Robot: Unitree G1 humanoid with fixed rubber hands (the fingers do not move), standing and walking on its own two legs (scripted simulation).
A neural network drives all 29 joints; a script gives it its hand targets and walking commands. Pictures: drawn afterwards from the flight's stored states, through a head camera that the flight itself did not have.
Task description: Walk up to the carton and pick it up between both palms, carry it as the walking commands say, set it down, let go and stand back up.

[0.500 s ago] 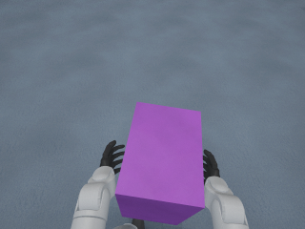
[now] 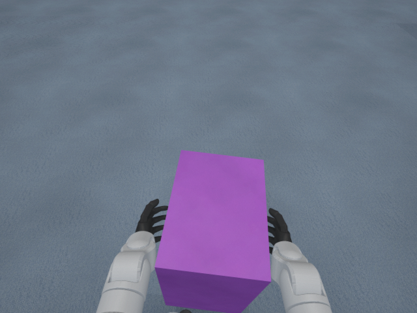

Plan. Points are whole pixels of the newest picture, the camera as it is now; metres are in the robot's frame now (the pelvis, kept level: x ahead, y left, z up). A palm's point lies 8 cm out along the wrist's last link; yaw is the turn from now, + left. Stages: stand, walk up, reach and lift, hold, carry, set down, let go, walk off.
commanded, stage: carry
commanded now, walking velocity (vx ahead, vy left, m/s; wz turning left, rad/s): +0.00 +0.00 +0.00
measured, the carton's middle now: (211, 236) +0.31 +0.00 -0.07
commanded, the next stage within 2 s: none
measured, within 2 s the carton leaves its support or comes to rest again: neither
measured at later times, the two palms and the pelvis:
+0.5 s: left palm (150, 202) +0.35 +0.13 +0.01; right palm (277, 210) +0.33 -0.14 +0.00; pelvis +0.05 -0.01 +0.01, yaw +0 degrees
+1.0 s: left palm (159, 191) +0.38 +0.12 +0.00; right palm (278, 199) +0.37 -0.15 -0.01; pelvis +0.08 -0.02 +0.01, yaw +0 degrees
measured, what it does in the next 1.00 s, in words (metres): shifts its weight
